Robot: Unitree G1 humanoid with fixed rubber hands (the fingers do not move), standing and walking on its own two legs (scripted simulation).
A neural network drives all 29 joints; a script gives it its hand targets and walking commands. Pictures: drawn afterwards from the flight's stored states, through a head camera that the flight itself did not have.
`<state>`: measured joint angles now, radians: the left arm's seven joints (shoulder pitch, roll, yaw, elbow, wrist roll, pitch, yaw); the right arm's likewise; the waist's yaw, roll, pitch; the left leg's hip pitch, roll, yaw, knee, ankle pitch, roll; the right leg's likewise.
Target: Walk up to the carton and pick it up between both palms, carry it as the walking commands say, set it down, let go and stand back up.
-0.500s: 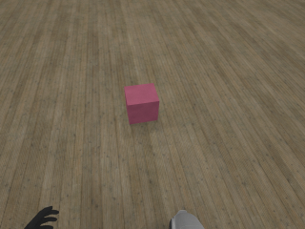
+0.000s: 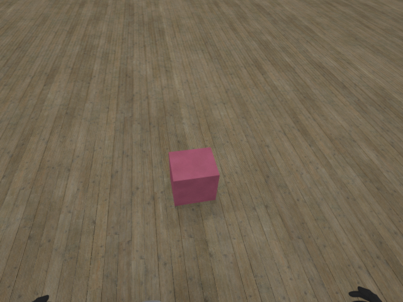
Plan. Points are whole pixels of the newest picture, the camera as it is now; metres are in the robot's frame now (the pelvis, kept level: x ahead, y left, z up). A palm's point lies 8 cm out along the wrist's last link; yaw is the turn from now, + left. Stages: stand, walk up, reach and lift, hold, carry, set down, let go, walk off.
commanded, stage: walk up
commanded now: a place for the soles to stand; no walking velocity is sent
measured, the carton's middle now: (192, 176) +0.88 +0.05 -0.63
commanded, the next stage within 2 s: none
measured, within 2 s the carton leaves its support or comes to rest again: neither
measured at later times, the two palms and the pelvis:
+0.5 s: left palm (60, 233) +0.26 +0.31 -0.04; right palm (342, 231) +0.31 -0.32 -0.06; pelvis +0.20 -0.01 +0.02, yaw +2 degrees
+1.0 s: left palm (103, 152) +0.51 +0.30 -0.05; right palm (330, 187) +0.45 -0.35 -0.08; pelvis +0.38 -0.02 +0.00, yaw +3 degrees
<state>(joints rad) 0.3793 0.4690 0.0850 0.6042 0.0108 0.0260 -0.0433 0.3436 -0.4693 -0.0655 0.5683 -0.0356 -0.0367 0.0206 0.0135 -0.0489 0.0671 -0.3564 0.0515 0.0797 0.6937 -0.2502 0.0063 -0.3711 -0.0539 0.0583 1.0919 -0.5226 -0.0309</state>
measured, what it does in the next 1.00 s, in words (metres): walks ahead: right foot, then left foot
